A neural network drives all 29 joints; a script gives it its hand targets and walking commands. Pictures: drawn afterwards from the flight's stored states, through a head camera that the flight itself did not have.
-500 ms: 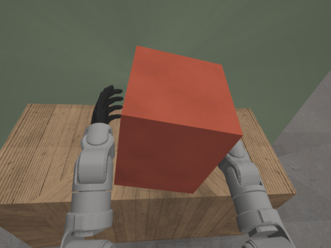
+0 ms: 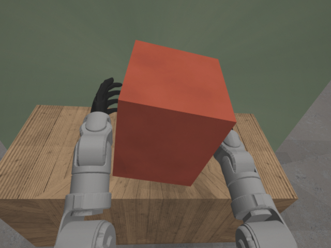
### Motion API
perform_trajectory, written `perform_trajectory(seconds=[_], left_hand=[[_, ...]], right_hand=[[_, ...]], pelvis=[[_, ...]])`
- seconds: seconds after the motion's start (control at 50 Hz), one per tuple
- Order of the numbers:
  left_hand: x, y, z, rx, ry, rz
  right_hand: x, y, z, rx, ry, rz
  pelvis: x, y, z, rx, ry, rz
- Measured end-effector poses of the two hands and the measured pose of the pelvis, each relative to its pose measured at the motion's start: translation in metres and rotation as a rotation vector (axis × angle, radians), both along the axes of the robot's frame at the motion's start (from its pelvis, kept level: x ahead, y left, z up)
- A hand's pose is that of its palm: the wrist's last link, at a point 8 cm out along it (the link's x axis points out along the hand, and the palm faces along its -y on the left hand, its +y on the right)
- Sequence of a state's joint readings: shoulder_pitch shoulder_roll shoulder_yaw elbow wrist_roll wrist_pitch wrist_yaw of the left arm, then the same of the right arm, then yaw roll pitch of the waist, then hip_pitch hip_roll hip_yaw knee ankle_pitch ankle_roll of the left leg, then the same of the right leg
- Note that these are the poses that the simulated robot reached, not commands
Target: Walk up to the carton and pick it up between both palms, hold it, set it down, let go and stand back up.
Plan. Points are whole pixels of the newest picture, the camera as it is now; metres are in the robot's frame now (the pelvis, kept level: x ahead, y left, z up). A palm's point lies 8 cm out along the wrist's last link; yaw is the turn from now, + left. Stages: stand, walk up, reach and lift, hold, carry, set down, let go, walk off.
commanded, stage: reach and lift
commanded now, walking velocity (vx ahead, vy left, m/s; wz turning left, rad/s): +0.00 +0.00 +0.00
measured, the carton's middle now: (164, 117) +0.38 -0.01 +0.14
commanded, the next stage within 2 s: hold in 0.20 s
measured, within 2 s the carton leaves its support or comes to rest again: neither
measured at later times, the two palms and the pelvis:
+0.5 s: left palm (97, 111) +0.36 +0.14 +0.18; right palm (221, 125) +0.36 -0.15 +0.14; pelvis +0.00 +0.00 +0.00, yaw +0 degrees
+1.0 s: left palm (93, 111) +0.35 +0.14 +0.18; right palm (220, 124) +0.35 -0.14 +0.15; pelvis +0.00 +0.00 +0.00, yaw +0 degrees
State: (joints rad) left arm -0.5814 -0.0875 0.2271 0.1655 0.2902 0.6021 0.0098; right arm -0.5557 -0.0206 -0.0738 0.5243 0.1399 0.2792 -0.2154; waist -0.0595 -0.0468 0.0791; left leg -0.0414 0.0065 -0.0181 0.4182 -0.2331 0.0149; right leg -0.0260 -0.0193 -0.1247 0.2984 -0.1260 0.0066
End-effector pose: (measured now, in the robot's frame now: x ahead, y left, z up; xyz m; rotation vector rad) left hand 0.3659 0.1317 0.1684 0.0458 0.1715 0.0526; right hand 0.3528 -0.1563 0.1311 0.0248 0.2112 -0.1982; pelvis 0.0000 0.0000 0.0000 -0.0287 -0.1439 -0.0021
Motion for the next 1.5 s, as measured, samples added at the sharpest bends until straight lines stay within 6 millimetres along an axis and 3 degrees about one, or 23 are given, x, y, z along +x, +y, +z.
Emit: perform_trajectory(seconds=[0.26,0.82,1.5], left_hand=[[0.003,0.002,0.005,-0.002,-0.006,0.004],[-0.011,0.014,0.013,-0.020,-0.013,0.041],[-0.012,0.011,0.013,-0.017,-0.008,0.036]], right_hand=[[0.005,0.002,0.007,0.001,-0.009,0.005],[0.001,0.013,0.017,0.006,-0.020,0.036],[0.000,0.009,0.018,0.014,-0.022,0.030]], pelvis=[[-0.001,-0.003,0.000,0.001,0.009,0.002],[-0.001,-0.003,0.000,-0.004,-0.012,0.004],[-0.004,-0.008,0.000,0.000,-0.007,0.010]])
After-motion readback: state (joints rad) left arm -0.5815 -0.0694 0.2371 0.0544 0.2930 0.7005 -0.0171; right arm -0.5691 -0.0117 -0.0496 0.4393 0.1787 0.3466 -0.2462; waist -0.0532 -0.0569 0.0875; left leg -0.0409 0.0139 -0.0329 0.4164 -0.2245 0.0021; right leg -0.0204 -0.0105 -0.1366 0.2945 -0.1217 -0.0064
